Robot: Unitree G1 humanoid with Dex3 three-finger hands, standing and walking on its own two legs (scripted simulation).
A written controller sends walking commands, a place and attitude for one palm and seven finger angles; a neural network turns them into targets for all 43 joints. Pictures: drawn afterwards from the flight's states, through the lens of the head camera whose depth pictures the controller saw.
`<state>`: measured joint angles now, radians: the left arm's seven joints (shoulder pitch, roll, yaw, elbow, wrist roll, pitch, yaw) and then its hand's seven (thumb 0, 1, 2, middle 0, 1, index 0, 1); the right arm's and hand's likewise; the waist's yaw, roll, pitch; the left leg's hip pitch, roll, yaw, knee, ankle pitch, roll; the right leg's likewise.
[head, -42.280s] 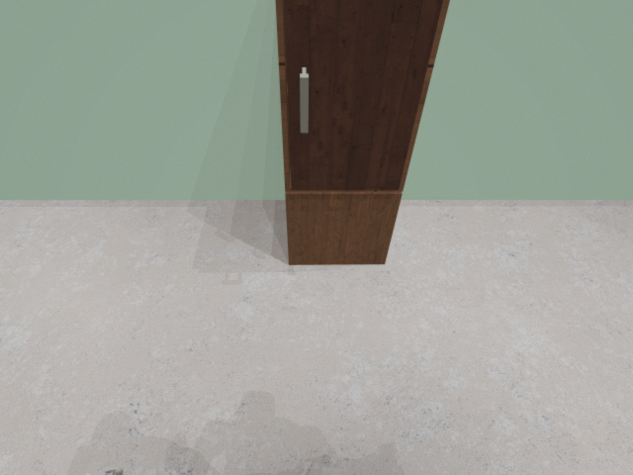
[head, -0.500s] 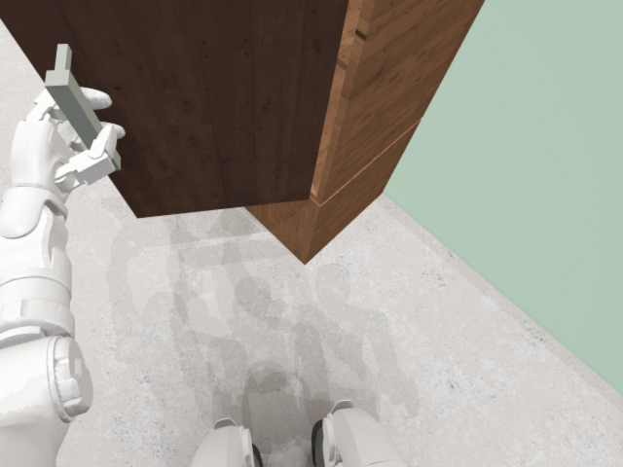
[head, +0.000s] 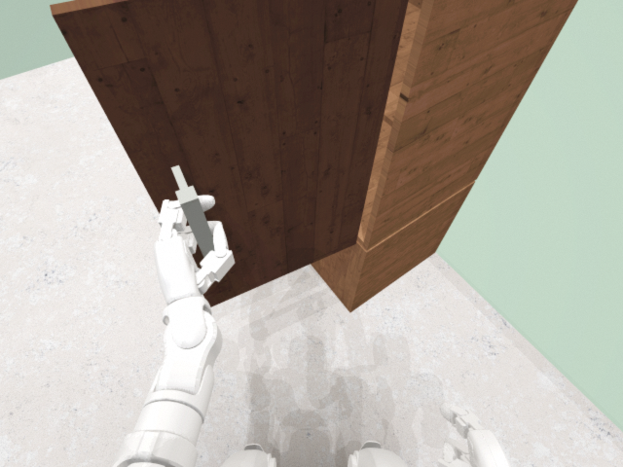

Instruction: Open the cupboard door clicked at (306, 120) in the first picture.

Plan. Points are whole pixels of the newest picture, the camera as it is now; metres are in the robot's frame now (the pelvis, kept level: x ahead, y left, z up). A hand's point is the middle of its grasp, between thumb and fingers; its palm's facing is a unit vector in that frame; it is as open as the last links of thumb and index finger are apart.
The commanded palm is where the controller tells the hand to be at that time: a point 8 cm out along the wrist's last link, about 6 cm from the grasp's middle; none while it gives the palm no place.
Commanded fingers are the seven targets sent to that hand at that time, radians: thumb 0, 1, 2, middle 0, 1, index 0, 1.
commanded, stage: pull the door open along its arc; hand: left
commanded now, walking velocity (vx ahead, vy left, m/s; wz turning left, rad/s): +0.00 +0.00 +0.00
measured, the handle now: (196, 219) +0.42 +0.17 +0.04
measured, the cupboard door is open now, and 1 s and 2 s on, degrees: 81 99 100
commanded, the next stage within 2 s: open thumb and fingers to let go in 0.26 s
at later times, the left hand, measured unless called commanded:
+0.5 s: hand (276, 301) +0.31 +0.06 +0.04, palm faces +0.34 -0.94 -0.02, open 6.3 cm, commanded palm +0.27 +0.12 +0.04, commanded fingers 0.00 0.34 0.66 -0.36 -1.29 -0.36 -1.29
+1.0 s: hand (268, 299) +0.31 +0.07 +0.04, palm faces +0.32 -0.95 +0.00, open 13.9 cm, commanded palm +0.27 +0.11 +0.04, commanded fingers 0.00 -0.50 0.30 -0.21 -0.65 -0.21 -0.65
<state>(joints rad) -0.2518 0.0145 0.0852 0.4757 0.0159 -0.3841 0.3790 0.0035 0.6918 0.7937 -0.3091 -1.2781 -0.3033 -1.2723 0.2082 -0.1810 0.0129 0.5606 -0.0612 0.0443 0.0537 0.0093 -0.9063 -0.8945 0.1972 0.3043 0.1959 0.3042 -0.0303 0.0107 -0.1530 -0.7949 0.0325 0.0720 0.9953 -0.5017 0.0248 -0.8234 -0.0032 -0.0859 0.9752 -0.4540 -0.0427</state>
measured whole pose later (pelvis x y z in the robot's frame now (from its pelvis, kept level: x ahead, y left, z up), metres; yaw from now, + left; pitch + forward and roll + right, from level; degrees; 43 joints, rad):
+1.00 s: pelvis -0.02 -0.02 +0.00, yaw +2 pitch +14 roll +1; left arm -0.13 -0.07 -0.13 0.43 0.05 -0.42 0.49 0.00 -0.42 0.33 -0.29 -1.05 -0.28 -1.06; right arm 0.20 -0.20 0.00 0.62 -0.08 -0.01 0.02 0.01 -0.91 -0.89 0.20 0.30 0.20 0.30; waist -0.01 0.02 -0.13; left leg -0.77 0.02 0.04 0.99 -0.46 0.00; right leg -0.80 -0.02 -0.12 0.99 -0.44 -0.07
